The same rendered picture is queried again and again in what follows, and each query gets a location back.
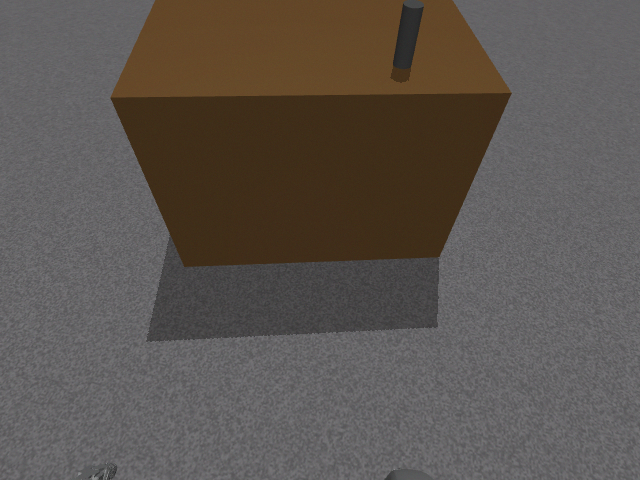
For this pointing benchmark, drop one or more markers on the left robot hand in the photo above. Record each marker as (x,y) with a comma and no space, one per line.
(101,472)

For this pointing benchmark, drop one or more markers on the can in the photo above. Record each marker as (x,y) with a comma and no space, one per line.
(407,35)

